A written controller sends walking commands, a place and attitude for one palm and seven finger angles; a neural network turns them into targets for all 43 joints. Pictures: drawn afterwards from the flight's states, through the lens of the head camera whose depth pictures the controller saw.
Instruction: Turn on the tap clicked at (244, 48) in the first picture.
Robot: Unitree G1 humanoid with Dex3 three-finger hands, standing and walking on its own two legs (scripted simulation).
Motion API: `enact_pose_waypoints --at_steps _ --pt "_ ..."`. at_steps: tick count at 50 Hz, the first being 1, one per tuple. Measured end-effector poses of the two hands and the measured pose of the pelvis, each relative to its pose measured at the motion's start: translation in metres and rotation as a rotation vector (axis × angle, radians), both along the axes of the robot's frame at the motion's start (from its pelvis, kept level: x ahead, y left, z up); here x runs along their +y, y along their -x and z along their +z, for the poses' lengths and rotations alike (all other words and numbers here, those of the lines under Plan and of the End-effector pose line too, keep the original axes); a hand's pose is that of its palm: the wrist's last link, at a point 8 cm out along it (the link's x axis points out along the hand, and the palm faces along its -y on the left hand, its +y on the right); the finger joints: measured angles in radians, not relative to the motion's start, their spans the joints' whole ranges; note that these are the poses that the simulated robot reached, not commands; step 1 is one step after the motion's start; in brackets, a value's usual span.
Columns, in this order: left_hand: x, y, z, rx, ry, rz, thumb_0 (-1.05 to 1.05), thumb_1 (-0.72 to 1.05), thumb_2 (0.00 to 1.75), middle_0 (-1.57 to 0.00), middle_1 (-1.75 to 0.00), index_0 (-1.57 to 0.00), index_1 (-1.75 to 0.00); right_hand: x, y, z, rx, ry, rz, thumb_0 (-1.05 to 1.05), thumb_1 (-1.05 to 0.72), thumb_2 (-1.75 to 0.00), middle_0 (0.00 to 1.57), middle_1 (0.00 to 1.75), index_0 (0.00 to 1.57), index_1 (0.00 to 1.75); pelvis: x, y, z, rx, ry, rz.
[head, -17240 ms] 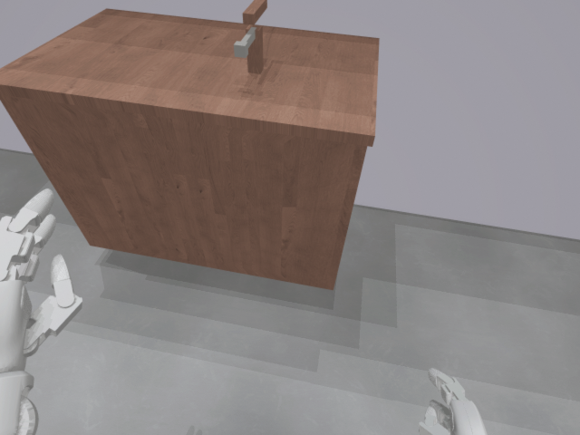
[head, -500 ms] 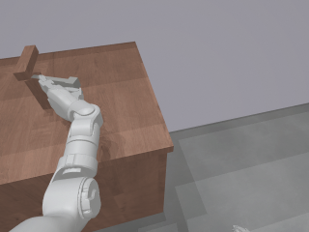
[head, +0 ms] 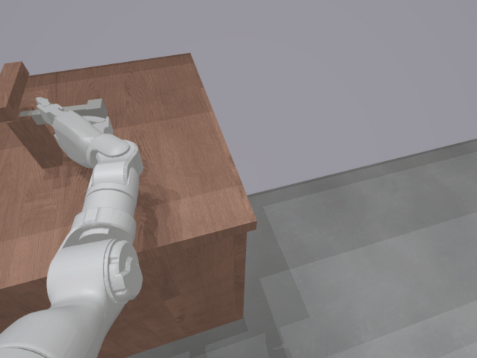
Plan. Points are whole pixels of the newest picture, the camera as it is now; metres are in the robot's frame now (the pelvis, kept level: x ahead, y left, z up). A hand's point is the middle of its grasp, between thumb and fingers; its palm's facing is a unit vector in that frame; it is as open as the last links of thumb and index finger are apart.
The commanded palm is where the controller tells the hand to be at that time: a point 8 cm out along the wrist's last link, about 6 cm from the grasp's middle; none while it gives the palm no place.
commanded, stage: lift the hand up off the lever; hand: left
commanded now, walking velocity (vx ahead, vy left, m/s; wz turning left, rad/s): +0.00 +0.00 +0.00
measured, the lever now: (97, 110) +0.51 +0.24 +0.15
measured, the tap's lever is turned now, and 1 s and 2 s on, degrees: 84 86 86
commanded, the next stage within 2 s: none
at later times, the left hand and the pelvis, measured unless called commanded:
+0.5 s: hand (102, 123) +0.47 +0.22 +0.16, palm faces +0.79 -0.61 -0.06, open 7.8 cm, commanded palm +0.41 +0.23 +0.17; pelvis +0.02 +0.01 +0.01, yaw -1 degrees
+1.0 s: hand (98, 119) +0.44 +0.21 +0.19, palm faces +0.79 -0.61 -0.07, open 7.8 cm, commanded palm +0.39 +0.23 +0.19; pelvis +0.02 +0.00 +0.01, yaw +0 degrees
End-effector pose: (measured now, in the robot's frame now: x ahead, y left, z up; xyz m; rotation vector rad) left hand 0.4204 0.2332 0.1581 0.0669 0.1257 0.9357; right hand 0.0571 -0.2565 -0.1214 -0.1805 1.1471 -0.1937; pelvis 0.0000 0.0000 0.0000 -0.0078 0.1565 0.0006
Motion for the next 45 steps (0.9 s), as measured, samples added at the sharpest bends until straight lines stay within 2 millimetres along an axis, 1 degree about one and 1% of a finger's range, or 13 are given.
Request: enact_pose_waypoints --at_steps 3,7,10,13,18,25,31,35,40,45 --pt "0.003 -0.004 0.0 -0.005 0.005 -0.003 0.02 0.91 0.92 -0.15 -0.15 -0.1 -0.13 0.001 0.006 0.0 0.019 -0.003 -0.011 0.01 -0.91 -0.9 0.21 0.3 0.2 0.3 0.001 -0.002 0.0 0.006 0.001 -0.003" --pt "0.005 -0.005 -0.001 -0.018 0.008 -0.005 0.02 0.92 0.92 -0.15 -0.15 -0.11 -0.14 0.002 0.012 0.0 0.037 -0.01 -0.025 0.01 -0.91 -0.9 0.21 0.3 0.2 0.3 0.003 -0.006 0.001 0.005 0.002 -0.008" --pt "0.005 -0.005 -0.001 -0.024 0.012 -0.009 0.02 0.91 0.92 -0.15 -0.15 -0.12 -0.14 0.004 0.012 0.0 0.042 -0.015 -0.03 0.01 -0.91 -0.9 0.21 0.3 0.2 0.3 0.004 -0.008 0.002 -0.001 0.003 -0.011" --pt "0.006 -0.004 0.0 -0.03 0.026 -0.014 0.02 0.91 0.91 -0.15 -0.15 -0.12 -0.14 0.007 0.008 0.001 0.032 -0.02 -0.033 0.01 -0.91 -0.9 0.21 0.3 0.2 0.3 0.006 -0.011 0.003 -0.008 0.003 -0.015" --pt "0.007 -0.002 0.001 -0.025 0.037 -0.018 0.02 0.9 0.91 -0.15 -0.15 -0.14 -0.14 0.012 -0.007 0.004 -0.001 -0.028 -0.02 0.01 -0.91 -0.9 0.21 0.3 0.2 0.3 0.009 -0.015 0.005 -0.02 0.002 -0.017" --pt "0.006 0.008 0.005 -0.035 0.042 -0.018 0.02 0.9 0.9 -0.15 -0.15 -0.15 -0.15 0.02 -0.04 0.008 -0.073 -0.043 0.017 0.01 -0.91 -0.9 0.2 0.3 0.2 0.3 0.011 -0.02 0.007 -0.038 0.0 -0.018" --pt "0.0 0.018 0.011 -0.046 0.043 -0.024 0.02 0.9 0.9 -0.15 -0.15 -0.15 -0.15 0.025 -0.069 0.013 -0.137 -0.053 0.058 0.01 -0.91 -0.9 0.2 0.3 0.2 0.3 0.01 -0.021 0.008 -0.057 -0.003 -0.01" --pt "-0.005 0.022 0.017 -0.042 0.046 -0.03 0.02 0.9 0.9 -0.15 -0.15 -0.15 -0.15 0.028 -0.085 0.016 -0.172 -0.058 0.078 0.01 -0.91 -0.9 0.21 0.3 0.2 0.3 0.007 -0.021 0.009 -0.067 -0.007 -0.007" --pt "-0.005 0.026 0.024 -0.034 0.049 -0.025 0.02 0.9 0.9 -0.15 -0.15 -0.15 -0.15 0.027 -0.095 0.021 -0.203 -0.059 0.088 0.01 -0.91 -0.9 0.21 0.3 0.2 0.3 0.003 -0.02 0.01 -0.079 -0.01 -0.004" --pt "-0.003 0.031 0.031 -0.036 0.038 -0.018 0.02 0.9 0.9 -0.15 -0.15 -0.15 -0.15 0.022 -0.095 0.022 -0.209 -0.055 0.088 0.01 -0.9 -0.9 0.21 0.3 0.2 0.3 -0.001 -0.018 0.011 -0.089 -0.013 0.0"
